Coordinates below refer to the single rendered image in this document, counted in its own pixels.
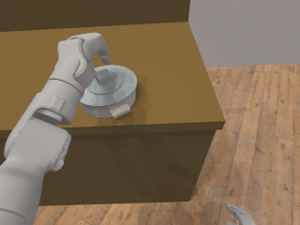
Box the robot right hand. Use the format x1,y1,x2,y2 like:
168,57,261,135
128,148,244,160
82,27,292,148
226,203,256,225

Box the left robot forearm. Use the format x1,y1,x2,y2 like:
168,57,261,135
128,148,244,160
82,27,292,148
4,36,95,158

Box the robot left upper arm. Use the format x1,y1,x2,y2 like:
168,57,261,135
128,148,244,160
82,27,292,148
0,116,71,225

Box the pot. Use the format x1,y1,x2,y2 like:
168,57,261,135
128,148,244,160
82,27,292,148
80,90,136,119

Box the knob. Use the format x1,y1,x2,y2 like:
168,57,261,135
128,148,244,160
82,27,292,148
96,68,113,86

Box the robot left hand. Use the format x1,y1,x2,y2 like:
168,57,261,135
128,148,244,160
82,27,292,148
67,32,111,79

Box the table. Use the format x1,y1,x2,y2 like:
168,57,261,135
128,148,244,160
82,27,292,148
0,0,226,206

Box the lid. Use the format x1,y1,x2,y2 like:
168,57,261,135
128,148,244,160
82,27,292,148
80,65,138,109

